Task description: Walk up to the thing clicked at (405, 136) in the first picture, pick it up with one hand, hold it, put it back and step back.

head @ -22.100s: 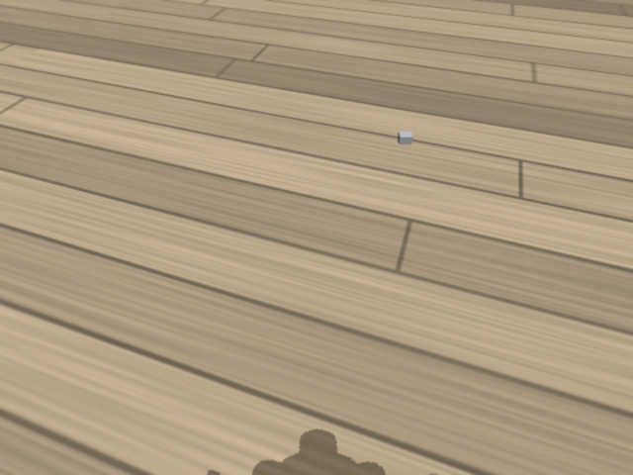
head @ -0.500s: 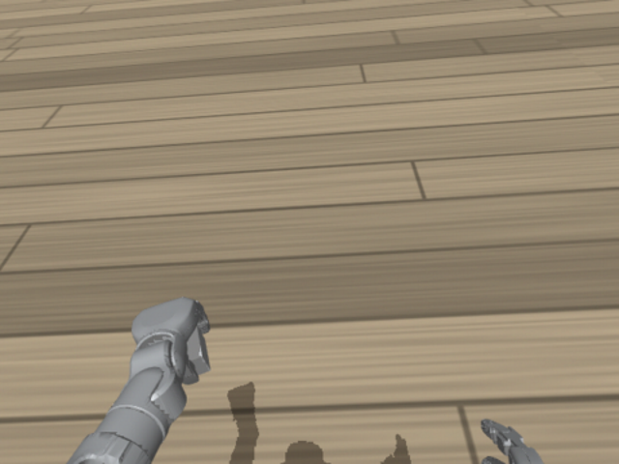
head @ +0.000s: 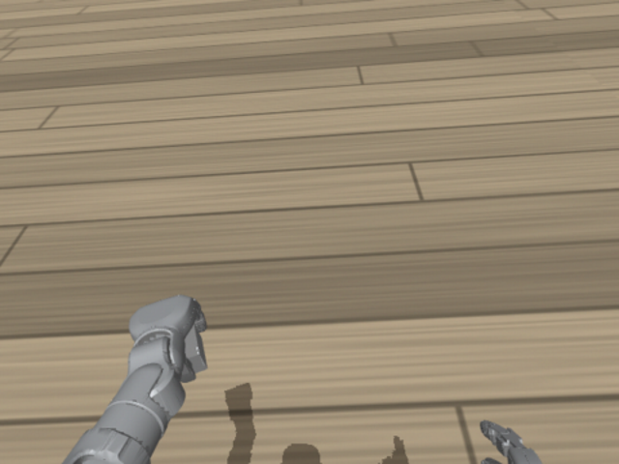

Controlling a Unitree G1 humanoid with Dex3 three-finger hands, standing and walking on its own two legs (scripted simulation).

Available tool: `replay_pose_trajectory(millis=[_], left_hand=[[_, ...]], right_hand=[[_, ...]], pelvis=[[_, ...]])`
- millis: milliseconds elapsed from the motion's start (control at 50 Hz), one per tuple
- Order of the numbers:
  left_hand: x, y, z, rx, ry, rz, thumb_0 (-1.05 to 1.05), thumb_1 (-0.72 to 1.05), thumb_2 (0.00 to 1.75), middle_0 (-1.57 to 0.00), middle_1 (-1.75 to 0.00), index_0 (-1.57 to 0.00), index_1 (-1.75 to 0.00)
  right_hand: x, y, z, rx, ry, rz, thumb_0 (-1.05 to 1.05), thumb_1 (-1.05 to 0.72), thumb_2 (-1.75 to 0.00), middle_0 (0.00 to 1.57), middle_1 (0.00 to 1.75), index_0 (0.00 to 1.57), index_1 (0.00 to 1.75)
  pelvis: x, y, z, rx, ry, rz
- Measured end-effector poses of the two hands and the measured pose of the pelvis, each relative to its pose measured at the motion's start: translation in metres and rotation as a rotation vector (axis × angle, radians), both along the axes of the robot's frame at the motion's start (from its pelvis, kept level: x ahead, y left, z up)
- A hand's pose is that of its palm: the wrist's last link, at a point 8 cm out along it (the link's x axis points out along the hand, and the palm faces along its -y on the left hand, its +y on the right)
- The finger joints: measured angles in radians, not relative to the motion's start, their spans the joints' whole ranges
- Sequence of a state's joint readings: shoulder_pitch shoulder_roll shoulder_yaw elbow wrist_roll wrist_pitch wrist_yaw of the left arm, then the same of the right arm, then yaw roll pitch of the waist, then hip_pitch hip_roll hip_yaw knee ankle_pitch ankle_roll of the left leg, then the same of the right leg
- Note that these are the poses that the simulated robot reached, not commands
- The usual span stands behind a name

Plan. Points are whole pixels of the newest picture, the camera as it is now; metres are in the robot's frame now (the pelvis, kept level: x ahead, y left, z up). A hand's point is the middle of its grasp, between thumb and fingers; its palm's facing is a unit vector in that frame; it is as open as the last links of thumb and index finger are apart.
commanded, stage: crouch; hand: left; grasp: from above
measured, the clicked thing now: (178, 353) +0.31 +0.23 -0.06
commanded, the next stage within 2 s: lower in 2.00 s
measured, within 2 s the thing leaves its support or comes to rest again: neither
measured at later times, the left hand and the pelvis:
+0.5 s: hand (204, 381) +0.31 +0.22 -0.17, palm faces -0.44 -0.10 -0.89, open 8.6 cm; pelvis -0.02 +0.00 -0.06, yaw +0 degrees
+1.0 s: hand (234, 400) +0.36 +0.23 -0.42, palm faces -0.43 -0.13 -0.89, open 8.6 cm; pelvis -0.06 +0.01 -0.27, yaw -1 degrees
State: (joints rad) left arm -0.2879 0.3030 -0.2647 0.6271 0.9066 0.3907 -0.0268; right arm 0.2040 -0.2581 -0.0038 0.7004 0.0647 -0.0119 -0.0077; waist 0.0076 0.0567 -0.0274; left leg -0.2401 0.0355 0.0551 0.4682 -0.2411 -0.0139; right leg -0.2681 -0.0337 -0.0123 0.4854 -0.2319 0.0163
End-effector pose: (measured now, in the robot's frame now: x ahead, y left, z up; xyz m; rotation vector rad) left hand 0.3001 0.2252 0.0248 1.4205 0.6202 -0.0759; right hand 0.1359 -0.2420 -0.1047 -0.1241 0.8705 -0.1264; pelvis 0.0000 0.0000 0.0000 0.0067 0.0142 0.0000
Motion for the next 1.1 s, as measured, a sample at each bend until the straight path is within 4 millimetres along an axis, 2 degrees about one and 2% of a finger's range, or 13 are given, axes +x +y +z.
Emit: replay_pose_trajectory(millis=[100, 200, 300, 420, 500, 600, 740, 820, 920, 1100], left_hand=[[-0.002, 0.001, -0.005, 0.0, 0.012, -0.012, -0.02, 0.23, 0.26, -0.85, -0.35, -0.84, -0.34], [-0.005, 0.001, -0.02, 0.009, 0.009, -0.023, -0.02, 0.24, 0.22, -0.87, -0.32, -0.86, -0.31], [-0.007, 0.0, -0.049, 0.026, 0.029, -0.021, -0.02, 0.23, 0.23, -0.88, -0.31, -0.87, -0.29], [-0.001, 0.0, -0.098, 0.043, 0.06, -0.035, -0.02, 0.22, 0.24, -0.89, -0.29, -0.88, -0.28], [0.012, -0.003, -0.138, 0.05, 0.03, -0.065, -0.01, 0.22, 0.24, -0.9, -0.29, -0.89, -0.27], [0.031, -0.003, -0.192, 0.069, -0.021, -0.064, -0.01, 0.2, 0.25, -0.91, -0.28, -0.91, -0.25], [0.051, 0.003, -0.263, 0.067, -0.043, 0.014, -0.01, 0.19, 0.26, -0.92, -0.27, -0.92, -0.25], [0.057, 0.004, -0.3, 0.055, -0.02, 0.025, -0.02, 0.2, 0.25, -0.92, -0.28, -0.91, -0.25], [0.061, 0.005, -0.349, 0.037, 0.017, -0.012, -0.02, 0.21, 0.24, -0.91, -0.28, -0.9, -0.26], [0.07, 0.009, -0.424, 0.02, -0.005, -0.032, -0.02, 0.22, 0.23, -0.9, -0.29, -0.89, -0.27]], right_hand=[[-0.001, 0.001, 0.0, -0.003, 0.002, 0.002, 0.01, -0.88, -0.9, 0.2, 0.3, 0.2, 0.3], [-0.005, 0.0, -0.001, -0.008, 0.015, 0.006, 0.01, -0.87, -0.89, 0.2, 0.3, 0.2, 0.3], [-0.019, -0.004, -0.008, -0.02, 0.063, 0.003, 0.01, -0.86, -0.89, 0.2, 0.3, 0.2, 0.3], [-0.053, -0.017, -0.03, -0.067, 0.167, -0.02, 0.01, -0.86, -0.89, 0.2, 0.3, 0.2, 0.3], [-0.083, -0.029, -0.059, -0.108, 0.246, -0.048, 0.01, -0.87, -0.89, 0.2, 0.3, 0.2, 0.3], [-0.12, -0.036, -0.107, -0.139, 0.337, -0.079, 0.01, -0.87, -0.89, 0.2, 0.3, 0.2, 0.3], [-0.156, -0.024, -0.18, -0.116, 0.429, -0.094, 0.01, -0.87, -0.89, 0.2, 0.3, 0.2, 0.3], [-0.163, -0.013, -0.217, -0.088, 0.452, -0.083, 0.01, -0.87, -0.89, 0.2, 0.3, 0.2, 0.3], [-0.162, -0.005, -0.258, -0.07, 0.454, -0.06, 0.01, -0.87, -0.89, 0.2, 0.3, 0.2, 0.3], [-0.149, -0.011, -0.314, -0.102, 0.456, 0.018, 0.0, -0.87, -0.89, 0.2, 0.3, 0.2, 0.3]], pelvis=[[0.0, 0.001, 0.0, 0.0, 0.001, 0.001], [-0.002, 0.001, -0.001, 0.0, 0.01, 0.004], [-0.006, 0.0, -0.006, -0.001, 0.04, 0.008], [-0.016, 0.0, -0.027, -0.007, 0.145, 0.012], [-0.024, 0.001, -0.058, -0.011, 0.247, 0.009], [-0.035, 0.004, -0.106, -0.021, 0.372, 0.006], [-0.05, 0.008, -0.17, -0.034, 0.499, 0.003], [-0.056, 0.009, -0.201, -0.04, 0.549, 0.003], [-0.061, 0.008, -0.238, -0.046, 0.598, 0.004], [-0.067, 0.006, -0.297, -0.058, 0.64, 0.004]])
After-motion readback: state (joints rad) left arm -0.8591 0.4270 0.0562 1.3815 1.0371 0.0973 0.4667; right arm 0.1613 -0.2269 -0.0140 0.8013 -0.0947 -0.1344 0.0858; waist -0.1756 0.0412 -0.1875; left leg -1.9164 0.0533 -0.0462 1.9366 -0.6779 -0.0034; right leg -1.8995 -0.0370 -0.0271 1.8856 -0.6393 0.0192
